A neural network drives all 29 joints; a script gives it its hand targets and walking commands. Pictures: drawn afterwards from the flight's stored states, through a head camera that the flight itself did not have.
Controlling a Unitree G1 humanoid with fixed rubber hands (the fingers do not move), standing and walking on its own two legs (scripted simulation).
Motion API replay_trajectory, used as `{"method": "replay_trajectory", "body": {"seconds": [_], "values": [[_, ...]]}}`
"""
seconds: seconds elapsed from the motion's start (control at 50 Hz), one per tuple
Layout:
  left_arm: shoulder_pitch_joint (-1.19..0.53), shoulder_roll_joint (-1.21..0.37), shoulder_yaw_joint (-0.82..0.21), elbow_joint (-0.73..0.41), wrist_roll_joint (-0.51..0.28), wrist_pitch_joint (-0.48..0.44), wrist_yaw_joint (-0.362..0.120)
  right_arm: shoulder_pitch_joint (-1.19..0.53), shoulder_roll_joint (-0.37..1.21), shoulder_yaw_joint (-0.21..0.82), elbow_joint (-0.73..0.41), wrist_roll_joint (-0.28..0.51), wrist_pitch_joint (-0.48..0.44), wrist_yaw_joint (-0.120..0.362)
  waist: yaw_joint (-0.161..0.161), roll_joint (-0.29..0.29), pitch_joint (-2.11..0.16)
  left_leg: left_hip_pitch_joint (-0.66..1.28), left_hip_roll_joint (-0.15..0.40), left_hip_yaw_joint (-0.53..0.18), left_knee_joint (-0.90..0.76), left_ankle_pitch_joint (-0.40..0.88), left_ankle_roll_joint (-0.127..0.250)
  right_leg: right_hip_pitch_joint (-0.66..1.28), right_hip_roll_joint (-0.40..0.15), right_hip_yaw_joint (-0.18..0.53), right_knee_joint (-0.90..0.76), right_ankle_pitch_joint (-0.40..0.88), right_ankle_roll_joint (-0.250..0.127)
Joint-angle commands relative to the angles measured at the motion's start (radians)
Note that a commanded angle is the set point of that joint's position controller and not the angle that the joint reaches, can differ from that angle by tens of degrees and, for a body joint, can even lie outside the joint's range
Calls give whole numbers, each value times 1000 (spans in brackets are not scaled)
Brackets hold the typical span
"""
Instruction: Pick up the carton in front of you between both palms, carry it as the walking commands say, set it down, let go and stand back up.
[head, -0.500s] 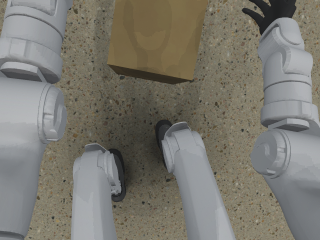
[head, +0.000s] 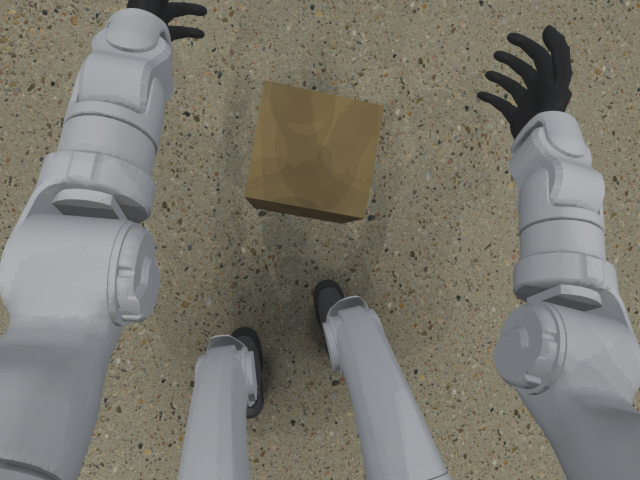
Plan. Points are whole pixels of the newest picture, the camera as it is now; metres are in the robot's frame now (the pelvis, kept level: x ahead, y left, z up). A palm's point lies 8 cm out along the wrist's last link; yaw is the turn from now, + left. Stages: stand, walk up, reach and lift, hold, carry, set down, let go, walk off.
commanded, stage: let go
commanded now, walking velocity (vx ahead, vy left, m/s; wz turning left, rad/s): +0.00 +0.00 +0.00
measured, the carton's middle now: (309, 164) +0.50 -0.12 -0.49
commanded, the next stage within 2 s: stand in 1.50 s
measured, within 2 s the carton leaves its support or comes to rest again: neither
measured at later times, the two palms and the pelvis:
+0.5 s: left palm (76, 205) +0.42 +0.10 +0.02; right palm (630, 219) +0.33 -0.30 +0.02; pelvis +0.04 -0.03 +0.11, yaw +0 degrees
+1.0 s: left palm out of the picture +0.30 +0.22 +0.08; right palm out of the picture +0.24 -0.23 +0.09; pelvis +0.10 +0.01 +0.16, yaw -3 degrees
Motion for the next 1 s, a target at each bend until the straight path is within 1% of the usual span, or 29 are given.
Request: {"method": "replay_trajectory", "body": {"seconds": [0.0, 0.04, 0.08, 0.14, 0.18, 0.24, 0.28, 0.32, 0.4, 0.48, 0.54, 0.62, 0.66, 0.72, 0.8, 0.88, 0.92, 0.98], "values": [[-220, 36, 39, -94, 31, -32, -1, -137, -115, -12, -97, -34, -32, 17, -66, 96, -995, 399, -34, 35, -195, 236, -34, 786, 33, -104, -91, 474, 54], [-147, 5, 63, -122, 57, -42, 12, -72, -111, -10, -111, -57, -44, 36, -52, 91, -1038, 448, -33, 32, -232, 289, -39, 852, 35, -102, -118, 520, 49], [-56, -39, 83, -176, 82, -53, 33, 6, -112, -2, -141, -81, -59, 59, -42, 83, -1082, 507, -33, 27, -271, 347, -45, 930, 37, -97, -148, 571, 41], [108, -120, 102, -294, 108, -70, 80, 140, -119, 28, -202, -112, -83, 97, -25, 65, -1111, 598, -31, 21, -336, 418, -52, 1043, 38, -87, -201, 619, 25], [214, -168, 108, -381, 114, -81, 115, 218, -129, 59, -242, -119, -96, 121, -12, 48, -1085, 643, -29, 20, -386, 431, -54, 1107, 35, -78, -241, 616, 15], [348, -212, 106, -502, 107, -100, 154, 322, -145, 120, -272, -115, -112, 147, 4, 26, -987, 678, -27, 25, -459, 366, -55, 1194, 29, -55, -305, 562, 1], [436, -229, 103, -556, 101, -114, 167, 398, -149, 164, -272, -104, -123, 159, 14, 12, -901, 678, -26, 32, -506, 291, -52, 1259, 24, -36, -346, 510, -5], [527, -240, 99, -581, 93, -129, 169, 481, -143, 207, -261, -92, -134, 167, 24, -8, -812, 665, -24, 37, -548, 220, -45, 1319, 19, -17, -386, 457, -6], [718, -239, 89, -568, 80, -166, 149, 647, -122, 278, -263, -68, -159, 172, 49, -68, -672, 650, -17, 43, -610, 120, -29, 1451, 2, 26, -459, 380, 1], [888, -218, 77, -534, 68, -208, 116, 806, -104, 330, -311, -43, -183, 162, 78, -125, -565, 694, -10, 42, -651, 91, -13, 1580, -14, 75, -531, 339, 12], [991, -199, 65, -516, 57, -238, 94, 918, -91, 368, -361, -24, -199, 145, 98, -153, -484, 765, -3, 40, -684, 92, 0, 1651, -24, 96, -579, 348, 21], [1117, -172, 45, -514, 47, -272, 71, 1068, -83, 415, -427, -2, -217, 119, 118, -170, -392, 883, 10, 31, -737, 112, 14, 1722, -28, 102, -623, 421, 33], [1175, -159, 34, -521, 43, -284, 63, 1130, -85, 431, -451, 5, -223, 109, 129, -162, -345, 944, 16, 26, -768, 132, 17, 1736, -26, 94, -640, 460, 37], [1258, -149, 17, -538, 39, -293, 54, 1196, -88, 445, -470, 11, -226, 99, 149, -130, -276, 1042, 25, 18, -814, 176, 15, 1727, -17, 72, -664, 487, 35], [1357, -145, -5, -572, 33, -298, 36, 1251, -95, 443, -467, 11, -226, 98, 175, -64, -208, 1175, 44, 10, -866, 269, -1, 1705, -1, 43, -701, 466, 24], [1445, -133, -24, -614, 20, -295, 14, 1278, -108, 421, -430, 2, -225, 101, 200, -5, -154, 1292, 67, 0, -905, 390, -22, 1697, 22, 17, -736, 437, 12], [1492, -124, -36, -634, 6, -291, 1, 1293, -114, 410, -412, -4, -223, 101, 210, 5, -132, 1342, 80, -8, -919, 459, -30, 1700, 33, 8, -751, 426, 8], [1551, -110, -55, -661, -20, -280, -21, 1312, -121, 396, -395, -17, -218, 98, 219, -1, -102, 1402, 94, -19, -937, 555, -36, 1707, 47, -1, -772, 417, 2]]}}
